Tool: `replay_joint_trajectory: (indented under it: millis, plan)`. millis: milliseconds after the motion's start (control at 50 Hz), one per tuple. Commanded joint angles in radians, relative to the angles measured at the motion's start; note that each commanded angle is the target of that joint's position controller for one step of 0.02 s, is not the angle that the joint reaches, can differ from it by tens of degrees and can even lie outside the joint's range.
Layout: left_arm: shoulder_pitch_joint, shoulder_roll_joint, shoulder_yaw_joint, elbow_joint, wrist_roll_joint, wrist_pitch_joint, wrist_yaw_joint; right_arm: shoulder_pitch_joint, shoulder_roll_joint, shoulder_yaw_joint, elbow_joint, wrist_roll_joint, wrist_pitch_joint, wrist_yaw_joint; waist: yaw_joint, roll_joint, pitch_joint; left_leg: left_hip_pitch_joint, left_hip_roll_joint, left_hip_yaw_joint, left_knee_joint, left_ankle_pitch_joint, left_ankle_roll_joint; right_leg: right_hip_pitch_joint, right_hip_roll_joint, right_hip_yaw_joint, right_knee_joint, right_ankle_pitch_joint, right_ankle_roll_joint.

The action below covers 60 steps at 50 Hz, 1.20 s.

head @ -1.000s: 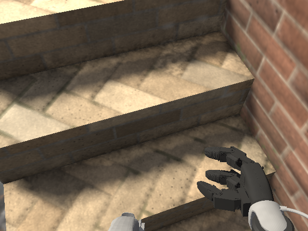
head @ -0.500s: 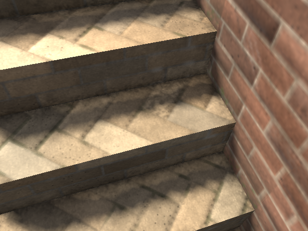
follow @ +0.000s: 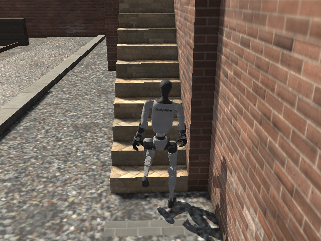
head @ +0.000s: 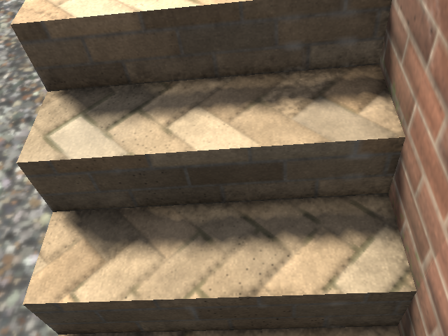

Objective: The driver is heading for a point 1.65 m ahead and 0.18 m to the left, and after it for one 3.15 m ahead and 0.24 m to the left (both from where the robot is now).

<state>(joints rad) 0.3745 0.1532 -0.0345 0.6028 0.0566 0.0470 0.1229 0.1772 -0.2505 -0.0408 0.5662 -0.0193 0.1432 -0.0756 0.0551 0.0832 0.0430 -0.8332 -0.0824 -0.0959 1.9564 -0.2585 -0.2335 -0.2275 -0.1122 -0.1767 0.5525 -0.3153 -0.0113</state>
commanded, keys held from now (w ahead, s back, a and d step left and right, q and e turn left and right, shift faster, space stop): q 0.50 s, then no key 0.50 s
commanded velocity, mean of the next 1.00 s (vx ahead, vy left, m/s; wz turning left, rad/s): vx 0.00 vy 0.00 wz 0.42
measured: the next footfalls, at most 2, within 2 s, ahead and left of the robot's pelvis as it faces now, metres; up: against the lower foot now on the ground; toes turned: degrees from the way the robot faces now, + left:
left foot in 0.26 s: -0.07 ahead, +0.15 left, +0.00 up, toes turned +17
right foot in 0.72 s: -0.03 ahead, -0.08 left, +0.00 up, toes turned +24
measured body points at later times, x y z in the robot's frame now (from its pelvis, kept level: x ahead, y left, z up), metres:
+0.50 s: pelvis -0.08 +0.04 +0.00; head -0.04 +0.07 +0.45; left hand -0.03 +0.33 -0.11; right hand +0.17 -0.14 -0.09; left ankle -0.10 +0.12 -0.74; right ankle -0.06 -0.10 -0.63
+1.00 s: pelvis -0.10 +0.02 +0.00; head -0.10 +0.02 +0.45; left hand -0.04 +0.29 -0.10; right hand +0.15 -0.13 -0.09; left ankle -0.11 +0.13 -0.74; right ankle -0.07 -0.09 -0.74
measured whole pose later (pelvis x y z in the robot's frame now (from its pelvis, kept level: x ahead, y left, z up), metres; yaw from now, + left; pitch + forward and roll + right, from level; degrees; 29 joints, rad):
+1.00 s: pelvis -0.10 +0.02 +0.00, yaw +25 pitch -1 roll -1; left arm 0.17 0.16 0.02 0.68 0.03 -0.04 0.01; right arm 0.16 -0.19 -0.05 0.65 0.00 0.00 -0.02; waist -0.01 0.02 0.01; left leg -0.29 -0.06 -0.12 0.52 -0.22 0.02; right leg -0.18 0.03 -0.02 0.47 -0.28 -0.01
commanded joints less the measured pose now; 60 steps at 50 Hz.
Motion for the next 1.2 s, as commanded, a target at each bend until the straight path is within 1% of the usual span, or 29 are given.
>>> replay_joint_trajectory:
  millis: [20,60,100,180,240,260,280,300,320,340,380,400,440,480,540,640,680,700,720,740,760,780,840,900,980,1120,1140,1160,1200]
  plan:
    - [0.005,0.206,0.076,-0.085,-0.015,-0.018,0.005,-0.196,-0.021,-0.001,-0.136,0.008,-0.037,0.015,0.029,-0.239,-0.064,-0.08,0.03,0.007,-0.224,-0.025,0.018,0.217,-0.222,0.182,-0.211,0.479,-0.226]
    - [-0.014,0.218,0.088,-0.101,-0.015,-0.017,0.001,-0.22,-0.031,0.003,-0.151,0.014,-0.048,0.037,0.03,-0.223,-0.073,-0.056,0.083,-0.011,-0.511,-0.073,0.052,0.257,-0.241,0.192,-0.232,0.317,-0.22]
    - [-0.036,0.229,0.097,-0.108,-0.01,-0.002,0.008,-0.223,-0.033,-0.005,-0.124,0.036,-0.087,0.069,0.03,-0.233,-0.087,0.118,0.108,0.109,-0.805,-0.062,0.087,0.191,-0.226,0.144,-0.243,0.141,-0.201]
    - [-0.083,0.282,0.12,-0.081,-0.026,-0.008,-0.015,-0.158,-0.057,-0.018,-0.088,0.059,-0.082,0.084,0.001,-0.315,-0.084,0.4,0.1,0.185,-1.139,-0.182,0.185,0.042,-0.272,0.129,-0.252,0.17,-0.17]
    - [-0.079,0.243,0.113,-0.036,-0.05,-0.026,-0.038,-0.039,-0.081,-0.038,-0.02,0.043,-0.071,0.085,-0.028,-0.187,-0.086,0.579,0.042,0.217,-1.506,-0.05,0.283,0.008,-0.223,0.061,-0.125,0.086,-0.066]
    - [-0.056,0.208,0.106,-0.014,-0.047,-0.028,-0.052,0.028,-0.115,-0.055,0.007,0.05,-0.069,0.08,-0.037,-0.088,-0.073,0.665,0.054,0.146,-1.588,0.072,0.315,-0.074,-0.152,-0.009,0.036,-0.006,-0.01]
    - [-0.073,0.147,0.086,-0.052,-0.013,-0.038,-0.068,0.076,-0.206,-0.076,0.009,0.048,-0.072,0.058,-0.028,0.191,-0.077,0.845,0.238,-0.143,-1.502,0.639,0.396,-0.422,-0.029,-0.084,0.448,-0.345,0.087]
    - [-0.157,0.157,0.084,-0.106,-0.02,-0.055,-0.054,0.073,-0.298,-0.091,-0.009,0.003,-0.087,0.057,-0.075,0.251,-0.193,0.732,0.421,-0.401,-1.569,0.577,0.613,-0.508,0.046,0.101,0.754,-0.346,0.13]
    - [-0.184,0.205,0.108,-0.085,-0.051,-0.054,-0.052,-0.029,-0.262,-0.08,-0.051,-0.005,-0.119,0.064,-0.071,0.138,-0.19,0.676,0.434,-0.389,-1.619,0.45,0.638,-0.523,0.072,0.215,0.97,-0.294,0.137]
    - [-0.162,0.212,0.118,-0.066,-0.058,-0.052,-0.054,-0.125,-0.224,-0.065,-0.061,0.015,-0.131,0.061,-0.026,0.092,-0.128,0.61,0.377,-0.299,-1.609,0.318,0.566,-0.546,0.066,0.247,1.014,-0.201,0.13]
    - [-0.162,0.219,0.111,-0.055,-0.012,-0.059,-0.054,-0.165,-0.143,-0.038,-0.076,0.046,-0.135,0.056,0.009,-0.059,-0.089,0.598,0.302,-0.236,-1.556,0.32,0.468,-0.557,0.046,0.267,0.921,-0.04,0.124]
    - [-0.186,0.197,0.103,-0.062,-0.003,-0.065,-0.057,-0.155,-0.135,-0.037,-0.073,0.045,-0.136,0.053,0.005,-0.032,-0.106,0.601,0.275,-0.218,-1.543,0.39,0.456,-0.515,0.059,0.241,0.879,0.028,0.122]
    - [-0.2,0.161,0.091,-0.054,-0.016,-0.059,-0.058,-0.139,-0.119,-0.039,-0.074,0.032,-0.135,0.04,-0.017,0.03,-0.182,0.682,0.255,-0.2,-1.51,0.562,0.454,-0.486,0.087,0.219,0.813,0.021,0.129]
    - [-0.218,0.148,0.083,-0.053,-0.031,-0.051,-0.056,-0.08,-0.121,-0.044,-0.061,0.032,-0.137,0.032,-0.04,0.03,-0.194,0.729,0.25,-0.222,-1.504,0.645,0.454,-0.451,0.104,0.215,0.677,-0.041,0.132]
    - [-0.216,0.136,0.076,-0.04,-0.043,-0.047,-0.059,-0.073,-0.133,-0.052,-0.063,0.033,-0.129,0.023,-0.063,0.046,-0.212,0.732,0.255,-0.249,-1.505,0.57,0.452,-0.351,0.107,0.213,0.511,-0.086,0.131]
    - [-0.23,0.129,0.083,-0.032,-0.053,-0.044,-0.091,-0.072,-0.075,-0.032,-0.05,0.032,-0.123,0.04,-0.075,0.075,-0.158,0.622,0.243,-0.301,-1.522,0.505,0.466,-0.143,0.105,0.201,0.244,-0.117,0.088]
    - [-0.202,0.114,0.084,-0.017,-0.057,-0.056,-0.109,-0.092,-0.049,-0.024,-0.053,0.036,-0.126,0.042,-0.044,0.073,-0.154,0.621,0.217,-0.315,-1.521,0.455,0.447,-0.05,0.107,0.202,0.033,-0.035,0.055]
    - [-0.176,0.102,0.083,-0.003,-0.045,-0.065,-0.119,-0.095,-0.033,-0.019,-0.053,0.046,-0.13,0.042,-0.017,0.043,-0.146,0.583,0.185,-0.301,-1.523,0.37,0.411,0.045,0.109,0.2,-0.121,0.104,0.029]
    - [-0.173,0.141,0.091,0.0,-0.021,-0.071,-0.125,-0.064,-0.033,-0.024,-0.049,0.048,-0.138,0.045,-0.036,-0.027,-0.129,0.514,0.144,-0.265,-1.476,0.232,0.358,0.119,0.054,0.247,-0.143,0.239,0.005]
    - [-0.188,0.199,0.105,-0.004,-0.011,-0.074,-0.116,-0.02,-0.013,-0.019,-0.056,0.022,-0.15,0.052,-0.088,-0.223,-0.133,0.427,0.067,-0.183,-1.4,-0.021,0.307,0.173,-0.072,0.346,-0.128,0.475,-0.055]
    - [-0.238,0.127,0.089,-0.003,-0.002,-0.084,-0.118,-0.061,-0.017,-0.02,-0.062,0.01,-0.149,0.049,-0.094,-0.345,-0.129,0.495,0.044,-0.108,-1.37,-0.137,0.247,0.016,-0.166,0.461,-0.229,0.378,-0.173]
    - [-0.302,0.099,0.078,-0.02,0.0,-0.096,-0.117,-0.09,-0.068,-0.037,-0.054,0.005,-0.147,0.045,-0.098,-0.301,-0.104,0.562,0.057,-0.086,-1.343,-0.107,0.225,-0.055,-0.157,0.453,-0.265,0.288,-0.184]
    - [-0.301,0.124,0.087,-0.003,-0.025,-0.102,-0.104,-0.118,-0.011,-0.024,-0.043,0.004,-0.135,0.046,-0.092,-0.22,-0.074,0.6,0.073,-0.065,-1.412,0.024,0.223,-0.056,-0.066,0.375,-0.266,0.078,-0.097]
    - [-0.26,0.126,0.086,-0.004,-0.023,-0.1,-0.106,-0.101,0.001,-0.018,-0.023,0.016,-0.144,0.054,-0.071,-0.147,-0.027,0.581,0.088,-0.095,-1.486,0.035,0.26,-0.062,0.005,0.313,-0.268,-0.092,-0.035]
    - [-0.244,0.118,0.088,0.0,-0.029,-0.105,-0.112,-0.102,-0.001,-0.019,-0.006,0.014,-0.164,0.056,-0.047,-0.037,-0.051,0.535,0.097,-0.114,-1.531,0.042,0.282,0.024,0.046,0.256,-0.197,0.002,-0.016]
    - [-0.233,0.1,0.087,0.029,-0.03,-0.114,-0.128,-0.081,0.004,-0.013,-0.001,0.018,-0.175,0.056,-0.047,-0.035,-0.089,0.567,0.106,-0.13,-1.536,0.09,0.298,0.047,0.063,0.231,-0.168,0.078,0.002]
    - [-0.226,0.09,0.084,0.039,-0.028,-0.115,-0.128,-0.073,0.013,-0.009,0.003,0.014,-0.175,0.056,-0.05,-0.039,-0.11,0.581,0.103,-0.128,-1.552,0.035,0.299,0.054,0.069,0.224,-0.175,0.05,0.006]
    - [-0.218,0.093,0.085,0.06,-0.032,-0.095,-0.122,-0.018,-0.001,-0.01,0.026,-0.042,-0.173,0.068,-0.072,-0.014,-0.104,0.61,0.091,-0.101,-1.56,0.086,0.287,0.04,0.067,0.23,-0.165,0.08,0.005]
    - [-0.224,0.091,0.082,0.065,-0.03,-0.086,-0.119,-0.027,0.015,-0.006,0.031,-0.033,-0.169,0.072,-0.068,-0.034,-0.095,0.61,0.087,-0.105,-1.581,0.027,0.286,0.042,0.077,0.218,-0.173,0.058,0.014]
Keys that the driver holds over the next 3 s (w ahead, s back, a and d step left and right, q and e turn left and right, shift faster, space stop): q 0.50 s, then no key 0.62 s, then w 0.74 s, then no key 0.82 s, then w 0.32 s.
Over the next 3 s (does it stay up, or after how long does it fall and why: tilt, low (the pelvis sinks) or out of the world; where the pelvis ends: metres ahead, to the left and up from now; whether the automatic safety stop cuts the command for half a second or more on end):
stays up -0.08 0.04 0.01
